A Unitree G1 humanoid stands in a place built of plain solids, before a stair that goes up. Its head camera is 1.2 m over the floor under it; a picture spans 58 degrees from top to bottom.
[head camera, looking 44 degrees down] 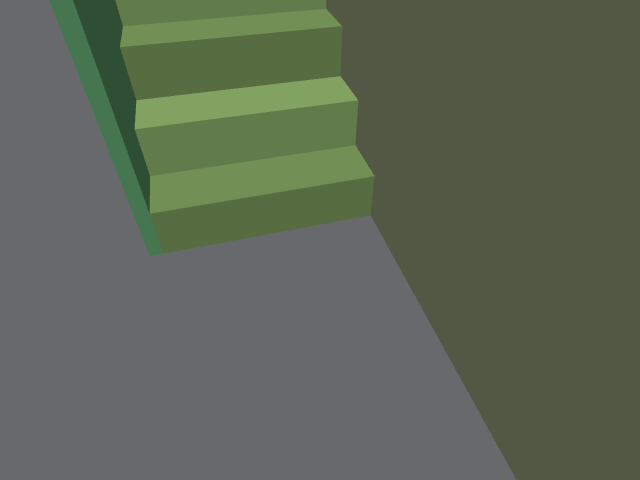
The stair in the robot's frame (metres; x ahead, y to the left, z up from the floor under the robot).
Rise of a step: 0.20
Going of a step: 0.23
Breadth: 0.85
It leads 15 degrees to the left of straight ahead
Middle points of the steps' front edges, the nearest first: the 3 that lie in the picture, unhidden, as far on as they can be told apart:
1.28 0.19 0.20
1.50 0.26 0.41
1.73 0.32 0.61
